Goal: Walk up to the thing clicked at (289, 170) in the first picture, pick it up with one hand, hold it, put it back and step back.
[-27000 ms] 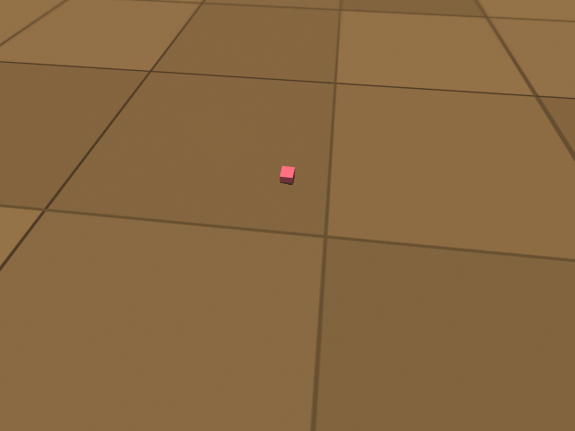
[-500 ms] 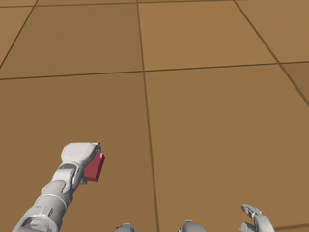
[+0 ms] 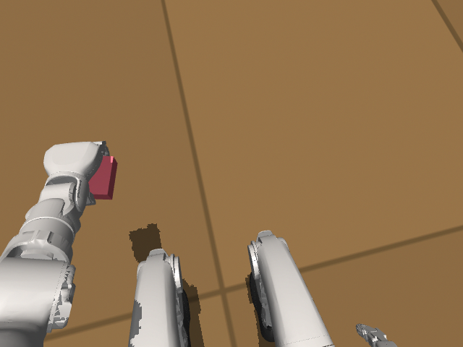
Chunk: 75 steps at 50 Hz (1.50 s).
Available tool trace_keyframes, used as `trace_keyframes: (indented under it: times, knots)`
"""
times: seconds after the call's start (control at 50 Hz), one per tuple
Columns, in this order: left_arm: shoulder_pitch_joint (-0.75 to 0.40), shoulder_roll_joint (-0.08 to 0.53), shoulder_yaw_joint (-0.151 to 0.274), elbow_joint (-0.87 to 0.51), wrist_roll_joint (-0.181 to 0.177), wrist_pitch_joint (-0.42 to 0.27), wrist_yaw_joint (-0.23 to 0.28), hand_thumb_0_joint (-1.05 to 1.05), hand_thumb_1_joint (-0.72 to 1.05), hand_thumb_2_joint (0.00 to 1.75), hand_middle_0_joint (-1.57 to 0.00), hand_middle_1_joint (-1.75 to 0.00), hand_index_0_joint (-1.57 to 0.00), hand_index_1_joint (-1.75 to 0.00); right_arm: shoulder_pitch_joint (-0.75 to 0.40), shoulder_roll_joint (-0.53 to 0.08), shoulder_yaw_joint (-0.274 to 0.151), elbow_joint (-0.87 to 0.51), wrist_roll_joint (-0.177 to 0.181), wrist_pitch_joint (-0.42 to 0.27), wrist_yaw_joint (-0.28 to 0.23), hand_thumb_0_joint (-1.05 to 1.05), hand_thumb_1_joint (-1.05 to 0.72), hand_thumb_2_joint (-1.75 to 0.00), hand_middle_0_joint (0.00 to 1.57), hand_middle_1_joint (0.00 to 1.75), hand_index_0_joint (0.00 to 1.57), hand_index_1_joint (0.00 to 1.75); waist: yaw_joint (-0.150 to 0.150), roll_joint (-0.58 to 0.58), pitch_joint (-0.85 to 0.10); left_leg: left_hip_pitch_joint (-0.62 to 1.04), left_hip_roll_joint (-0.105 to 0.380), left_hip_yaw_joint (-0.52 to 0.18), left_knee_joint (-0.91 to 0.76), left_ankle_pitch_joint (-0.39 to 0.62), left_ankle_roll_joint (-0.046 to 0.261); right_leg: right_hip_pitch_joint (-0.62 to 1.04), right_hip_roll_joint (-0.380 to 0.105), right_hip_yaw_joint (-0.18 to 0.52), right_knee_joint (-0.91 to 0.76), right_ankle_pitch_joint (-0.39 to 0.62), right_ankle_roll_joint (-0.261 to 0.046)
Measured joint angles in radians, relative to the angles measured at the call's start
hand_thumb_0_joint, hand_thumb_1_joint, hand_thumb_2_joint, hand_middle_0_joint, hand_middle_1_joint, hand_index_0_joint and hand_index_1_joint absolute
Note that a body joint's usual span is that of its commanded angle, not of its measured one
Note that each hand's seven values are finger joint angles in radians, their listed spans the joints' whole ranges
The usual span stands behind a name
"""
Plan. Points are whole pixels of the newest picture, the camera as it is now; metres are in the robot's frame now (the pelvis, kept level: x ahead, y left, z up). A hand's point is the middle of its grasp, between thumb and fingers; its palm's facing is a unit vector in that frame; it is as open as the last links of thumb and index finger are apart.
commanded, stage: crouch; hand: left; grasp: from above
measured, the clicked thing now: (95, 177) +0.45 +0.22 -0.16
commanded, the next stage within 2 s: lower in 1.14 s
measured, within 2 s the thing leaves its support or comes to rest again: neither
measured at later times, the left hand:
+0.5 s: hand (105, 187) +0.47 +0.24 -0.28, palm faces -0.46 +0.00 -0.89, open 10.4 cm
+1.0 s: hand (113, 189) +0.49 +0.24 -0.34, palm faces -0.47 +0.01 -0.88, open 10.4 cm
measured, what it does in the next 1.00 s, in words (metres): lowers itself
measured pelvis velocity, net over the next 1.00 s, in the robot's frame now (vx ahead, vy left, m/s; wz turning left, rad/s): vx -0.01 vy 0.00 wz -0.07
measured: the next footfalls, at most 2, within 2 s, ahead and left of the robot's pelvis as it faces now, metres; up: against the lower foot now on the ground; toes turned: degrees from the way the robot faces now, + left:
none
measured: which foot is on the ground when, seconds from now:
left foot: down 0.00-1.00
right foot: down 0.00-1.00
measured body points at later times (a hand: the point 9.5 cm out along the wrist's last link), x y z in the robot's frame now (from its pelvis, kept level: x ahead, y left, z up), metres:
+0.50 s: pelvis +0.00 -0.01 -0.12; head +0.24 +0.03 +0.26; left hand +0.49 +0.24 -0.23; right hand +0.06 -0.29 -0.23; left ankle +0.07 +0.11 -0.49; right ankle +0.09 -0.15 -0.49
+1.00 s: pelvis -0.01 +0.00 -0.18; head +0.24 +0.05 +0.19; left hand +0.51 +0.24 -0.29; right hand +0.00 -0.28 -0.28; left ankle +0.07 +0.11 -0.49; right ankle +0.08 -0.15 -0.49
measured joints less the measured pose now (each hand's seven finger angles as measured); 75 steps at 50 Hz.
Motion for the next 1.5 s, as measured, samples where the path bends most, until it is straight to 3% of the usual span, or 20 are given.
trace_keyframes:
  times: [0.1,0.28,0.52,0.62,0.84,1.14,1.4,1.5]
  knots:
    - [-0.03,0.028,0.025,0.027,0.028,-0.05,-0.004,0.02,0.08,0.42,-0.82,-0.67,-0.59,-0.55,-0.017,0.007,0.025,-0.007,-0.012,-0.02,0.023,0.01,-0.9,-0.9,0.21,0.3,0.2,0.3,-0.021,-0.011,0.0,-0.128,-0.007,-0.014,0.112,-0.022,-0.005,-0.122,-0.001,-0.008,0.11,-0.026,-0.001]
    - [-0.081,0.087,0.08,0.051,0.093,-0.083,0.061,0.02,0.08,0.42,-0.82,-0.67,-0.59,-0.54,-0.064,-0.02,0.039,-0.017,-0.045,-0.051,0.064,0.0,-0.91,-0.9,0.21,0.3,0.2,0.3,-0.042,-0.035,0.024,-0.293,-0.02,-0.042,0.273,-0.055,-0.02,-0.278,-0.005,-0.026,0.269,-0.066,-0.003]
    - [-0.163,0.149,0.095,0.12,0.079,-0.078,0.043,0.01,0.07,0.46,-0.82,-0.69,-0.58,-0.56,-0.09,-0.04,0.038,-0.022,-0.066,-0.051,0.101,0.0,-0.92,-0.9,0.2,0.3,0.2,0.3,-0.058,-0.047,0.073,-0.386,-0.013,-0.062,0.406,-0.082,-0.026,-0.373,0.011,-0.036,0.392,-0.082,0.0]
    - [-0.179,0.171,0.103,0.136,0.096,-0.103,0.032,0.01,0.07,0.45,-0.82,-0.7,-0.58,-0.56,-0.08,-0.039,0.05,-0.019,-0.069,-0.039,0.111,0.0,-0.92,-0.9,0.2,0.3,0.2,0.3,-0.07,-0.05,0.084,-0.425,-0.015,-0.068,0.456,-0.086,-0.025,-0.407,0.014,-0.039,0.435,-0.084,0.004]
    - [-0.216,0.22,0.114,0.201,0.134,-0.127,0.06,0.02,0.08,0.43,-0.82,-0.69,-0.58,-0.55,-0.056,-0.033,0.087,-0.011,-0.081,-0.033,0.127,0.0,-0.92,-0.9,0.2,0.3,0.2,0.3,-0.097,-0.055,0.116,-0.507,-0.024,-0.077,0.543,-0.074,-0.019,-0.476,0.017,-0.041,0.511,-0.075,0.005]
    - [-0.263,0.28,0.123,0.267,0.154,-0.141,0.082,0.02,0.08,0.43,-0.83,-0.65,-0.59,-0.54,-0.052,-0.044,0.135,-0.015,-0.095,-0.04,0.131,0.0,-0.92,-0.9,0.21,0.3,0.2,0.3,-0.126,-0.059,0.137,-0.573,-0.028,-0.098,0.621,-0.074,-0.023,-0.536,0.024,-0.055,0.576,-0.07,0.008]
    - [-0.269,0.308,0.113,0.292,0.142,-0.146,0.083,0.02,0.07,0.44,-0.85,-0.64,-0.6,-0.53,-0.072,-0.053,0.16,-0.033,-0.102,-0.039,0.138,0.0,-0.92,-0.9,0.2,0.3,0.2,0.3,-0.132,-0.077,0.164,-0.586,-0.031,-0.113,0.653,-0.086,-0.025,-0.544,0.026,-0.066,0.599,-0.078,0.015]
    - [-0.27,0.329,0.122,0.31,0.16,-0.163,0.098,0.02,0.06,0.44,-0.86,-0.63,-0.6,-0.53,-0.081,-0.058,0.173,-0.04,-0.112,-0.05,0.14,0.0,-0.92,-0.9,0.2,0.3,0.2,0.3,-0.143,-0.092,0.187,-0.596,-0.032,-0.122,0.673,-0.087,-0.026,-0.55,0.028,-0.073,0.612,-0.077,0.014]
